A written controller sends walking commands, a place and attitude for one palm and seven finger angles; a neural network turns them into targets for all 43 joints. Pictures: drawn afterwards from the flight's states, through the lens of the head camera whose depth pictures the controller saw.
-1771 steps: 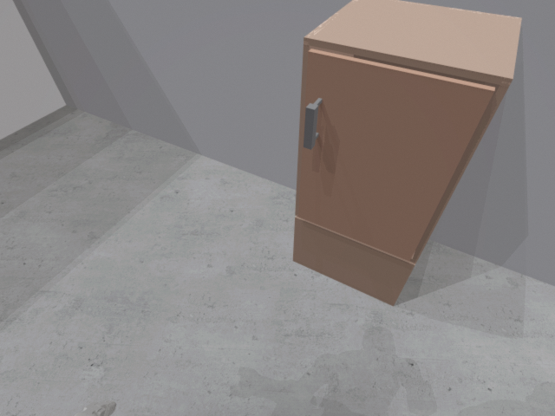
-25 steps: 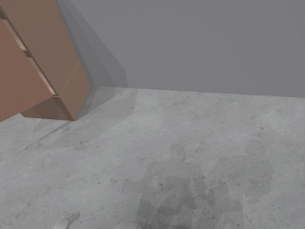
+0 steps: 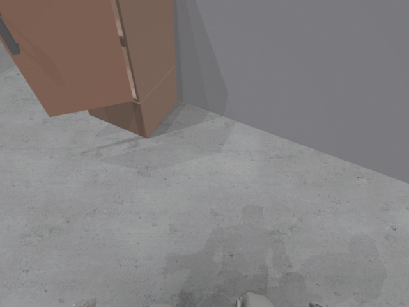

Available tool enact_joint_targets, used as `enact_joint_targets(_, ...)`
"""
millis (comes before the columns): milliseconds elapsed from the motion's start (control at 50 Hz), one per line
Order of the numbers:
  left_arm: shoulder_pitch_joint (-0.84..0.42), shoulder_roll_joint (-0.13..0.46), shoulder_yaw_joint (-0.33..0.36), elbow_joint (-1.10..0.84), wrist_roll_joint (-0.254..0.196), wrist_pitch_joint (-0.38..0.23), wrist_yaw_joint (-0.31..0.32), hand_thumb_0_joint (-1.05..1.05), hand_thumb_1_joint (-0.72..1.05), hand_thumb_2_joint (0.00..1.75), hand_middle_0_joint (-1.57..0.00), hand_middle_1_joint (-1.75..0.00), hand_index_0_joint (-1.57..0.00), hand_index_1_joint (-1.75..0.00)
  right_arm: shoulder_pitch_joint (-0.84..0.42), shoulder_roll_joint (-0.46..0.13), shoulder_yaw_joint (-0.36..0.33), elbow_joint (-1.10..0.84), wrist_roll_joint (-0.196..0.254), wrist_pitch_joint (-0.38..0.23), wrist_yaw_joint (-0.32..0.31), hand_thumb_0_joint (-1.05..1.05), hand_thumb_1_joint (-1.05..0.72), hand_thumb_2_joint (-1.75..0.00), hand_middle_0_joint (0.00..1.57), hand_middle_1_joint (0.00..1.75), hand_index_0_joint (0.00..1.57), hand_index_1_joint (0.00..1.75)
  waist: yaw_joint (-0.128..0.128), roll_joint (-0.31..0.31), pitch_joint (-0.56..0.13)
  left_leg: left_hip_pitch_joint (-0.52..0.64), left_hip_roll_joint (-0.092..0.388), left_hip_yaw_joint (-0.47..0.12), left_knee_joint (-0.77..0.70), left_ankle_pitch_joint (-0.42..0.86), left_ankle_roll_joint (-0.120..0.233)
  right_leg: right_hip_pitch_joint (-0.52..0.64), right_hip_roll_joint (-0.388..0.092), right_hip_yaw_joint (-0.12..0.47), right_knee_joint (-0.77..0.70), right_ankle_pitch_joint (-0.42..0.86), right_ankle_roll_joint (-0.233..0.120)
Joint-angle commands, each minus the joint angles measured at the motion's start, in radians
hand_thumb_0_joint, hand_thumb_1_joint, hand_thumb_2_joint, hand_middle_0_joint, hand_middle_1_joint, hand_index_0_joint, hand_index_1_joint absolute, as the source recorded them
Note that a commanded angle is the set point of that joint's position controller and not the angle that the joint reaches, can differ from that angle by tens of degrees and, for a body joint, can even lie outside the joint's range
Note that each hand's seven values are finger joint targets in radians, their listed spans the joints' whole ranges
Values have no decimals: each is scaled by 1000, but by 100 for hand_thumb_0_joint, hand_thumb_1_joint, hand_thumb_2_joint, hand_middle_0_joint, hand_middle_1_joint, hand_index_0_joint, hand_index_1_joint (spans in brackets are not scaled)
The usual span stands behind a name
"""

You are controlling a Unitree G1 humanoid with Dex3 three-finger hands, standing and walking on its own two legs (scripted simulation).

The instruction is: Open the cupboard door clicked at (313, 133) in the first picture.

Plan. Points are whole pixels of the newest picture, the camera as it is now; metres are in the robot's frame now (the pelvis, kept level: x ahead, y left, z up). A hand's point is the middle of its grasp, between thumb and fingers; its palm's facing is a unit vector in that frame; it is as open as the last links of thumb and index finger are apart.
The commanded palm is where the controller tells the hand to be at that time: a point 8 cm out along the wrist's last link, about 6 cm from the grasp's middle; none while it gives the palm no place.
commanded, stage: turn to face it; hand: left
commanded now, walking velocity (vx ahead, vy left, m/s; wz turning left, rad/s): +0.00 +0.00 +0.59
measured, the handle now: (7, 33) +0.89 +0.74 -0.02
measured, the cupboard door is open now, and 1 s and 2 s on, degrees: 45 45 45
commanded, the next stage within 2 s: take the last steps up to it in 0.48 s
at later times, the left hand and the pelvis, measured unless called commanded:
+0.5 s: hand out of the picture +0.00 +0.17 -0.18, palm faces +0.29 -0.94 -0.20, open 7.4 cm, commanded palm none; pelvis +0.01 -0.02 -0.01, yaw +16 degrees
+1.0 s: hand out of the picture +0.00 +0.17 -0.15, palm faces +0.44 -0.87 -0.24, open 7.4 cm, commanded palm none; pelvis +0.05 -0.01 +0.00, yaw +23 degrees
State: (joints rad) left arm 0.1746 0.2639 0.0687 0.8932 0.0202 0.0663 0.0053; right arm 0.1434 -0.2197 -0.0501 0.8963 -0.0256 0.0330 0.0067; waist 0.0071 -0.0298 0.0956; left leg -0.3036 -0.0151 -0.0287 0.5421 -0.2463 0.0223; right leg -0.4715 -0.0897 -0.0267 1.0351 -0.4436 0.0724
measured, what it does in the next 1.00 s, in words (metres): steps on the spot, turning left: right foot, then left foot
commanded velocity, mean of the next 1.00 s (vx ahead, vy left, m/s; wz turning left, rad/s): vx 0.13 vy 0.06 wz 0.29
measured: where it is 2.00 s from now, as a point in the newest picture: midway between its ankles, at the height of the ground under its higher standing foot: (154, 263)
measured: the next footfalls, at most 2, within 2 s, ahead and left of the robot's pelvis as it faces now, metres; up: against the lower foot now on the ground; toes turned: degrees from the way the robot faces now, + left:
right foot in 0.16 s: +0.05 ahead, -0.16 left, +0.00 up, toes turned +3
left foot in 0.50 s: +0.03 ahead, +0.09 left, +0.00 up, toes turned +19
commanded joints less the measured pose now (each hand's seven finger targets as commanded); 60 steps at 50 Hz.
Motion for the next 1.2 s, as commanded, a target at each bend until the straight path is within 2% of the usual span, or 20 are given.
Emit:
enact_joint_targets(0,-27,56,14,-97,-7,-35,1,0,90,90,-20,-30,-20,-30,23,-222,-60,-55,-3,-13,-18,0,-90,-90,20,30,20,30,-30,170,-135,88,223,-257,-195,213,133,43,31,1,-161,2,3)
enact_joint_targets(100,98,75,24,-72,-10,-53,10,0,90,90,-20,-30,-20,-30,-44,-203,-65,-78,6,1,-13,0,-90,-90,20,30,20,30,36,142,-140,-102,146,-272,-83,123,75,361,64,-15,-556,182,-13)
enact_joint_targets(140,138,224,52,-73,13,-71,24,0,90,90,-20,-30,-20,-30,-40,-94,-50,-110,20,-3,-4,0,-90,-90,20,30,20,30,65,-302,-148,-337,-81,-6,328,-312,-62,487,-351,415,-796,211,-165)
enact_joint_targets(160,119,226,44,-83,5,-69,28,0,90,90,-20,-30,-20,-30,-49,-143,-61,-110,12,2,1,0,-90,-90,20,30,20,30,58,-236,-138,-287,-21,-43,537,-369,-54,351,-426,401,-792,285,-235)
enact_joint_targets(260,12,108,11,-99,2,-75,27,0,90,90,-20,-30,-20,-30,-22,-94,-47,-53,11,21,20,0,-90,-90,20,30,20,30,-12,-208,-77,-269,32,21,612,-186,-84,324,-220,49,-698,560,-176)
enact_joint_targets(380,151,158,28,-34,11,-79,26,0,90,90,-20,-30,-20,-30,-87,-45,-16,-50,20,1,16,0,-90,-90,20,30,20,30,51,-182,-130,-125,-4,118,196,-214,-73,461,-242,8,-581,851,-183)
enact_joint_targets(440,105,153,28,-25,-3,-74,19,0,90,90,-20,-30,-20,-30,5,-74,-18,-17,17,-10,8,0,-90,-90,20,30,20,30,-11,-159,-145,92,-7,115,-56,14,-52,338,-205,-42,-489,706,-114)
enact_joint_targets(460,90,127,23,-34,-9,-70,16,0,90,90,-20,-30,-20,-30,49,-123,-30,-6,13,-18,7,0,-90,-90,20,30,20,30,-38,-41,-171,230,66,46,-126,173,-28,228,-171,-81,-384,564,-66)
enact_joint_targets(480,98,55,9,-59,-17,-63,12,0,90,90,-20,-30,-20,-30,108,-223,-52,-1,2,-28,-1,0,-90,-90,20,30,20,30,-62,254,-219,353,319,-279,-149,495,92,16,-48,-136,-193,75,3)
enact_joint_targets(500,35,41,-7,-77,-15,-51,17,0,90,90,-20,-30,-20,-30,141,-267,-58,12,3,-16,-15,0,-90,-90,20,30,20,30,-86,297,-209,285,418,-349,-168,670,207,-8,-16,-47,-65,-225,1)
enact_joint_targets(640,40,25,5,-4,1,-42,-10,0,90,90,-20,-30,-20,-30,64,-167,-21,5,-1,-37,-36,0,-90,-90,20,30,20,30,-20,185,-130,169,241,-189,-241,174,149,-22,9,-9,11,-10,-27)
enact_joint_targets(740,-2,13,1,-18,2,-61,-24,0,90,90,-20,-30,-20,-30,87,-169,-29,20,-4,-39,-24,0,-90,-90,20,30,20,30,-27,188,-71,83,224,-230,-291,-160,161,71,30,-56,-236,-29,-39)
enact_joint_targets(800,119,8,6,23,2,-76,-26,0,90,90,-20,-30,-20,-30,56,-161,-31,21,1,-35,-19,0,-90,-90,20,30,20,30,30,146,-86,-34,165,-191,-219,-261,122,310,74,-97,-472,57,-42)
enact_joint_targets(820,194,32,15,49,5,-84,-22,0,90,90,-20,-30,-20,-30,43,-137,-29,19,7,-36,-16,0,-90,-90,20,30,20,30,70,52,-86,-162,108,-149,-103,-306,89,476,50,-57,-591,89,-50)
enact_joint_targets(860,322,185,47,71,16,-95,1,0,90,90,-20,-30,-20,-30,-35,-63,-13,-47,11,-40,2,0,-90,-90,20,30,20,30,146,-332,-37,-484,-40,33,393,-367,-12,572,-409,544,-921,-293,-209)
enact_joint_targets(880,284,170,40,58,5,-99,8,0,90,90,-20,-30,-20,-30,-78,-115,-27,-55,-6,-35,10,0,-90,-90,20,30,20,30,117,-180,43,-494,30,-48,533,-277,-12,426,-442,562,-965,-349,-253)
enact_joint_targets(940,141,72,12,47,2,-125,6,0,90,90,-20,-30,-20,-30,-21,-86,-33,-3,-7,-24,26,0,-90,-90,20,30,20,30,18,-202,80,-422,92,-36,593,-41,-41,303,-292,282,-922,-71,-182)
enact_joint_targets(1000,173,52,6,67,1,-141,6,0,90,90,-20,-30,-20,-30,12,-47,-25,22,1,-22,38,0,-90,-90,20,30,20,30,9,-158,49,-355,93,36,498,38,-64,330,-235,80,-899,185,-154)
enact_joint_targets(1120,248,90,15,136,12,-141,5,0,90,90,-20,-30,-20,-30,-48,6,-6,5,8,-50,51,0,-90,-90,20,30,20,30,46,-139,-1,-194,58,135,141,15,-54,387,-231,-19,-807,364,-153)
enact_joint_targets(1180,212,93,21,144,8,-129,4,0,90,90,-20,-30,-20,-30,79,-21,-12,43,4,-70,39,0,-90,-90,20,30,20,30,-17,-147,-57,66,12,177,-32,46,-31,307,-196,-71,-668,361,-123)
